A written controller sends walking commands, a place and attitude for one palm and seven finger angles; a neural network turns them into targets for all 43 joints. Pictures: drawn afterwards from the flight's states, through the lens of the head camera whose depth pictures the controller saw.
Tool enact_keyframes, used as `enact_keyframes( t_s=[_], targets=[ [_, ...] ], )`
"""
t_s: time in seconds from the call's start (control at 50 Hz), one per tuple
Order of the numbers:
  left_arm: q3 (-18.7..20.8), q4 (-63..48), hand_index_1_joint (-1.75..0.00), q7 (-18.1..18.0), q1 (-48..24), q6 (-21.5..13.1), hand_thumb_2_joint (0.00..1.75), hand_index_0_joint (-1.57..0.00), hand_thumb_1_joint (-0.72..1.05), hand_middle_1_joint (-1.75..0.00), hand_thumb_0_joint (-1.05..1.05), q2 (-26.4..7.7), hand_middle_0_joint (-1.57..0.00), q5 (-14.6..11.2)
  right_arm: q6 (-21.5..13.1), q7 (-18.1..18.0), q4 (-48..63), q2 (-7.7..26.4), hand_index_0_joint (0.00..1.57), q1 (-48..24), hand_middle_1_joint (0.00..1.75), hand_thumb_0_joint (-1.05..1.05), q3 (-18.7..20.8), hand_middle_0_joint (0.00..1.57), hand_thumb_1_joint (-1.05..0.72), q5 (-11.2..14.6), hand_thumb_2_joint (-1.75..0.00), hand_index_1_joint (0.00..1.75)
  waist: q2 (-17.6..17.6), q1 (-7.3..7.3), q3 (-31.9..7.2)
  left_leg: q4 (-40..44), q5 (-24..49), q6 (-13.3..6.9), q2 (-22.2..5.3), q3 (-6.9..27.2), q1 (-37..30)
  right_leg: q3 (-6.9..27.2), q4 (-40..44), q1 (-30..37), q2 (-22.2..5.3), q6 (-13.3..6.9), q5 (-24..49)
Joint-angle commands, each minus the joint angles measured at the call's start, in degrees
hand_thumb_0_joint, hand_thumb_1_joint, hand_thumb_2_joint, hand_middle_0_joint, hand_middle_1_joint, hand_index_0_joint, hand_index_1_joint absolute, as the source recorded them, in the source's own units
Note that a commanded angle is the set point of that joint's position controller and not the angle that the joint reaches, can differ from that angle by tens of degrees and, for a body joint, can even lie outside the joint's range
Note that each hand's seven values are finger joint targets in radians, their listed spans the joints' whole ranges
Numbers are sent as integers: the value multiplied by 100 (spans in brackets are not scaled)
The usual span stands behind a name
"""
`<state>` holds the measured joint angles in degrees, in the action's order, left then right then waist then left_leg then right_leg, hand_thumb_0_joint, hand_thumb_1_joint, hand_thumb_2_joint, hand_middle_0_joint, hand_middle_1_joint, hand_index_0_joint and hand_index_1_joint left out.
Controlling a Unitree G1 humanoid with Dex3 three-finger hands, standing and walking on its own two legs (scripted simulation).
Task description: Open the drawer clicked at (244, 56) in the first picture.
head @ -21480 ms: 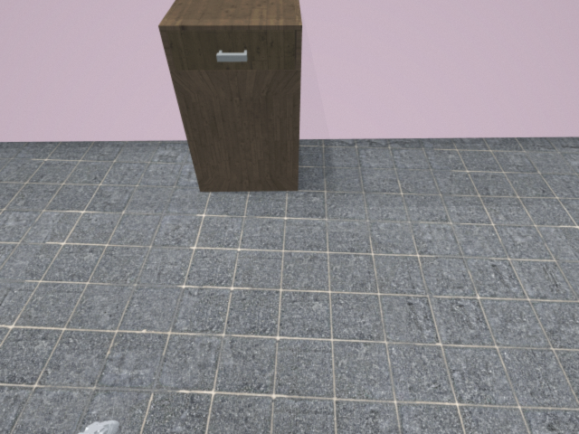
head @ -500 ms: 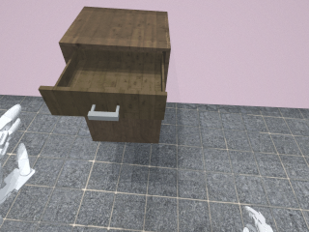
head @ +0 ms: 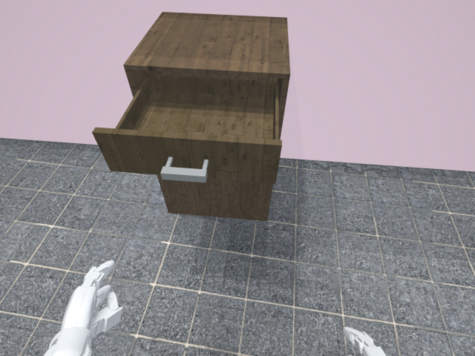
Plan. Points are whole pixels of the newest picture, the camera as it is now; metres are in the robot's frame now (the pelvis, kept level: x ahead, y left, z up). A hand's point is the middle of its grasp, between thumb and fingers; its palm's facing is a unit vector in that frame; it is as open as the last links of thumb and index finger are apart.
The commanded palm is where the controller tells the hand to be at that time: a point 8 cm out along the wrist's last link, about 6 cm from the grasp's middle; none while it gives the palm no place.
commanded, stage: let the arm hang, fingers relaxed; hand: left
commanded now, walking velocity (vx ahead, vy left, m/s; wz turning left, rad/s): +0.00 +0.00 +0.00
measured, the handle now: (186, 168) +0.55 +0.15 -0.05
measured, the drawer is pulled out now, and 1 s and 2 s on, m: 0.30 0.30 0.30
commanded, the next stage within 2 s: look to check the result in 0.94 s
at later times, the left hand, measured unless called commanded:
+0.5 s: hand out of the picture -0.02 +0.18 -0.16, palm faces +0.00 -0.98 -0.21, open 7.3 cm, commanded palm none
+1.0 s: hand out of the picture +0.00 +0.16 -0.17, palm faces +0.01 -0.99 -0.17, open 7.4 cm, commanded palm none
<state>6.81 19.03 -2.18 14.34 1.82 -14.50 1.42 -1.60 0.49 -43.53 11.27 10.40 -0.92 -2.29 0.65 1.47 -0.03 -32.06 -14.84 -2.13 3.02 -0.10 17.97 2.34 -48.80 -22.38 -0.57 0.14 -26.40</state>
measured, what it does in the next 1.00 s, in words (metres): stands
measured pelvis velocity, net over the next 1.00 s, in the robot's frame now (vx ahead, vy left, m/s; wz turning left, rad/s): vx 0.01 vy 0.00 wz -0.04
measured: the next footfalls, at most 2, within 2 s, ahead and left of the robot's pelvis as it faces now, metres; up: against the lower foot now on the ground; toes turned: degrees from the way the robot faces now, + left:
none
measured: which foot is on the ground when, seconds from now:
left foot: down 0.00-1.00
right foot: down 0.00-1.00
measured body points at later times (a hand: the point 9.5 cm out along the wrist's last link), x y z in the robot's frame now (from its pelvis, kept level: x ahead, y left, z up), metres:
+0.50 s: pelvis +0.01 -0.01 +0.01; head +0.03 -0.01 +0.46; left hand -0.01 +0.23 -0.14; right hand -0.03 -0.22 -0.15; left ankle +0.02 +0.10 -0.73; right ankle +0.00 -0.12 -0.73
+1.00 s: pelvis +0.01 +0.00 +0.01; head +0.02 +0.00 +0.46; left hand +0.00 +0.21 -0.15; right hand -0.02 -0.20 -0.15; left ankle +0.02 +0.10 -0.73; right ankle +0.00 -0.12 -0.73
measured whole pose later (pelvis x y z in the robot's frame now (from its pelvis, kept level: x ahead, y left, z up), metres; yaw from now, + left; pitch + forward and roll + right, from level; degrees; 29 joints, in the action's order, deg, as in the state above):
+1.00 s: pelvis +0.01 +0.00 +0.01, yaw -2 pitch -2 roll +0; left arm 1.2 64.5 -1.9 16.9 0.2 -7.3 0.4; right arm 0.1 -2.4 -64.4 5.8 17.8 0.7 -0.3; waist 0.0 0.5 3.6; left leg -25.1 -13.2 -1.1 0.5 -0.8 10.0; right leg 2.8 -24.4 -8.6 1.7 -0.6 -13.9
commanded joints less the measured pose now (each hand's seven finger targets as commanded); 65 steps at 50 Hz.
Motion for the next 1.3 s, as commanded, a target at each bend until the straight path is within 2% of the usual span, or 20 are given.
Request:
enact_keyframes(
  t_s=[0.0,0.02,0.04,0.06,0.08,0.1,0.12,0.14,0.16,0.2,0.24,0.36,0.5,0.62,0.78,0.86,1.0,1.12,1.22,1.28],
  targets=[
    [-255,1264,-30,99,614,-167,90,-20,90,-30,0,-464,-20,-10,20,-144,119,786,20,41,30,0,279,20,-90,132,-90,30,-570,-354,-457,410,2890,-337,-1022,613,-458,139,2081,1385,-28,-9,1712],
    [-241,1678,-30,82,716,-202,90,-20,90,-30,0,-701,-20,14,45,-140,58,553,20,76,30,0,264,20,-90,197,-90,30,111,-325,-338,141,1030,-48,-533,295,131,867,2499,1802,-518,-155,2599],
    [-289,1978,-30,112,548,-188,90,-20,90,-30,0,-919,-20,16,93,-107,-12,464,20,188,30,0,247,20,-90,239,-90,30,237,-174,32,137,-538,87,-250,103,136,1238,2916,1203,-1087,-448,2034],
    [-329,2197,-30,135,300,-195,90,-20,90,-30,0,-890,-20,-8,172,-118,-169,423,20,154,30,0,260,20,-90,187,-90,30,469,-116,220,-2,-568,121,-192,45,-153,1420,3154,696,-1006,-601,1505],
    [-356,2451,-30,128,115,-219,90,-20,90,-30,0,-742,-20,-39,203,-139,-359,414,20,215,30,0,263,20,-90,151,-90,30,732,-74,354,-18,-257,118,-264,94,-305,1329,3237,574,-857,-635,1529],
    [-387,2646,-30,111,42,-228,90,-20,90,-30,0,-677,-20,-56,206,-152,-510,403,20,344,30,0,277,20,-90,165,-90,30,681,-20,370,150,85,124,-330,131,-544,1117,3228,545,-718,-622,1672],
    [-327,2803,-30,88,86,-251,90,-20,90,-30,0,-368,-20,-47,187,-184,-683,330,20,441,30,0,284,20,-90,128,-90,30,8,-2,284,326,423,117,-432,191,-739,1004,3120,563,-635,-591,1838],
    [-327,2964,-30,79,156,-248,90,-20,90,-30,0,-336,-20,-66,157,-197,-816,243,20,536,30,0,271,20,-90,129,-90,30,-557,-12,112,490,710,93,-505,268,-878,849,2944,719,-491,-531,1970],
    [-346,3134,-30,80,220,-248,90,-20,90,-30,0,-304,-20,-90,123,-220,-931,244,20,604,30,0,256,20,-90,139,-90,30,-754,-50,-102,614,964,51,-633,349,-929,696,2790,976,-359,-467,2155],
    [-379,3419,-30,70,339,-232,90,-20,90,-30,0,-234,-20,-97,104,-264,-1084,283,20,655,30,0,266,20,-90,176,-90,30,-428,-129,-139,742,1140,-2,-760,436,-888,501,2751,1227,-273,-403,2332],
    [-431,3679,-30,62,397,-217,90,-20,90,-30,0,-170,-20,-106,112,-293,-1277,297,20,777,30,0,257,20,-90,183,-90,30,-274,-122,-74,825,1100,-12,-787,436,-912,452,2829,1261,-283,-382,2313],
    [-510,4192,-30,30,558,-185,90,-20,90,-30,0,-92,-20,-115,138,-319,-1697,212,20,1011,30,0,227,20,-90,196,-90,30,-134,-138,351,1094,739,-29,-810,465,-821,393,2983,1147,-252,-357,1814],
    [-538,4425,-30,-3,697,-197,90,-20,90,-30,0,26,-20,-100,130,-322,-1921,115,20,1101,30,0,232,20,-90,199,-90,30,-12,-152,565,1192,547,-26,-799,454,-856,391,3004,941,-218,-335,1548],
    [-530,4448,-30,-19,702,-205,90,-20,90,-30,0,125,-20,-90,127,-318,-1979,6,20,1184,30,0,243,20,-90,182,-90,30,-113,-121,719,1269,236,-36,-802,451,-744,395,3008,826,-214,-323,1377],
    [-491,4443,-30,-16,695,-214,90,-20,90,-30,0,179,-20,-86,99,-328,-2001,-84,20,1204,30,0,240,20,-90,183,-90,30,-152,-130,721,1236,422,-33,-772,431,-711,387,2925,887,-237,-319,1610],
    [-486,4450,-30,-17,719,-226,90,-20,90,-30,0,204,-20,-89,83,-339,-1991,-83,20,1229,30,0,248,20,-90,185,-90,30,-141,-122,545,1193,633,-42,-790,422,-838,385,2905,969,-243,-313,1757],
    [-492,4468,-30,-25,757,-229,90,-20,90,-30,0,220,-20,-83,96,-340,-1978,-62,20,1187,30,0,257,20,-90,197,-90,30,-64,-132,643,1196,643,-38,-799,428,-888,377,2926,864,-241,-303,1712],
    [-497,4486,-30,-25,753,-225,90,-20,90,-30,0,240,-20,-84,92,-344,-1984,-53,20,1196,30,0,262,20,-90,186,-90,30,-219,-109,587,1222,622,-44,-815,432,-942,361,2927,908,-248,-296,1715],
    [-488,4485,-30,-32,737,-238,90,-20,90,-30,0,230,-20,-84,85,-346,-1979,-42,20,1177,30,0,271,20,-90,192,-90,30,-37,-103,534,1169,836,-40,-819,403,-999,385,2909,959,-256,-289,1917],
    [-482,4489,-30,-30,734,-231,90,-20,90,-30,0,225,-20,-86,78,-350,-1993,-39,20,1136,30,0,267,20,-90,193,-90,30,-176,-117,557,1192,835,-31,-813,386,-994,380,2900,966,-267,-285,1933]
  ],
)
